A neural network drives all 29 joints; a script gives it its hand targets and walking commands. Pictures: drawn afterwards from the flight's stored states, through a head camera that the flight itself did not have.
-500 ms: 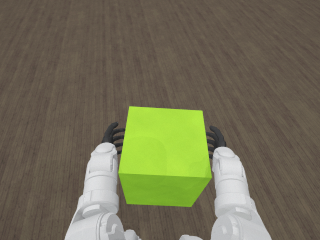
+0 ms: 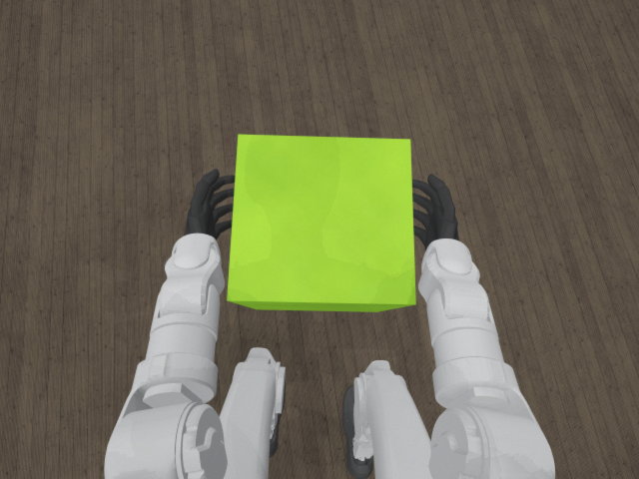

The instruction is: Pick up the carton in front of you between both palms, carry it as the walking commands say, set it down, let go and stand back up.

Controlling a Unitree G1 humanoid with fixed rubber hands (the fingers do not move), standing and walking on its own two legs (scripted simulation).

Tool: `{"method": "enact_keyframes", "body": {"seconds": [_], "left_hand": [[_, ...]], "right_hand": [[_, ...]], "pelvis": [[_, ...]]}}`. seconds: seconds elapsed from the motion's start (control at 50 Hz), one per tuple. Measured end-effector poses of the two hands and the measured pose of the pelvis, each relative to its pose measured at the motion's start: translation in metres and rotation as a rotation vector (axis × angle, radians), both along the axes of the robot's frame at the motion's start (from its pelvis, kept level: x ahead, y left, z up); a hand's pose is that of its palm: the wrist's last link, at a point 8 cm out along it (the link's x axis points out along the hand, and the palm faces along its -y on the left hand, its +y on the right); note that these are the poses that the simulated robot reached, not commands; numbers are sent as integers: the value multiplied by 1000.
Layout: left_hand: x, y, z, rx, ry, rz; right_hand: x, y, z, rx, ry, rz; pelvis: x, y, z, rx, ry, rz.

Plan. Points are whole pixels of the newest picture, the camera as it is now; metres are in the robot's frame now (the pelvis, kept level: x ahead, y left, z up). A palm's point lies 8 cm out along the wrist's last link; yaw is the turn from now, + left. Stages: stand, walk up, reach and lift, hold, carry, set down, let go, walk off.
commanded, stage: set down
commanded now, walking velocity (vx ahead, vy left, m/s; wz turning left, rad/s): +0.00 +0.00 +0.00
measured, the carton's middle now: (320, 239) +0.43 +0.02 -0.15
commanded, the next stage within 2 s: none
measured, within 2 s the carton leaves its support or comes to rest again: rests again in 1.36 s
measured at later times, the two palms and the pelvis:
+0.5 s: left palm (218, 239) +0.44 +0.19 -0.23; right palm (395, 242) +0.45 -0.11 -0.23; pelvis -0.03 +0.00 -0.13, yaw -2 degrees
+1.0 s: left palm (228, 243) +0.48 +0.21 -0.39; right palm (371, 244) +0.49 -0.09 -0.39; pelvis -0.04 +0.01 -0.23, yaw -2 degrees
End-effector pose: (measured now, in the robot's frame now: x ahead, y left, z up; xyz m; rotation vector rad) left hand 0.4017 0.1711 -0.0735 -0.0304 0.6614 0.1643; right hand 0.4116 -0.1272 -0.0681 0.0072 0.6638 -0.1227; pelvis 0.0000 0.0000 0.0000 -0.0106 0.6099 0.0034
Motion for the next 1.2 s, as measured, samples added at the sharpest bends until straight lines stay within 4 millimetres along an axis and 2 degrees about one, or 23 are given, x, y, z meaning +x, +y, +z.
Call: {"method": "enact_keyframes", "body": {"seconds": [0.12,0.34,0.5,0.76,1.0,1.08,1.2], "left_hand": [[10,3,-33,5,29,-3],[26,12,-110,9,26,0],[38,18,-160,11,30,2],[59,27,-236,29,58,-5],[74,34,-313,43,83,-13],[80,38,-325,48,83,-15],[81,38,-326,41,86,-8]], "right_hand": [[10,3,-34,1,29,-1],[26,12,-112,-7,25,7],[40,18,-161,-8,29,16],[62,26,-239,-18,56,36],[79,33,-319,-30,79,59],[82,36,-333,-32,80,66],[85,36,-334,-26,82,64]], "pelvis": [[-3,0,-28,-6,56,0],[-18,2,-88,-15,136,-8],[-29,5,-129,-21,149,-11],[-41,6,-183,-23,157,-20],[-42,6,-229,-21,113,-25],[-41,5,-240,-22,93,-22],[-39,5,-248,-21,74,-19]]}}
